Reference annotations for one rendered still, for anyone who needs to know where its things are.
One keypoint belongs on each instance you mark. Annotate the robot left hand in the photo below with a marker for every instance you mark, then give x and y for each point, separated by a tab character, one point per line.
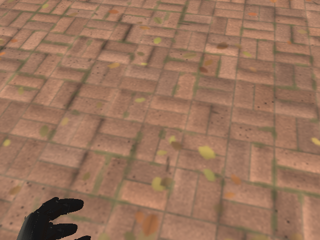
36	225

